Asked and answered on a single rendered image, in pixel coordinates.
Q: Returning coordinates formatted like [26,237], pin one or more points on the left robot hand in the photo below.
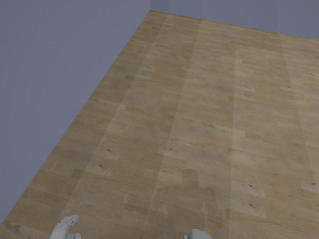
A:
[61,230]

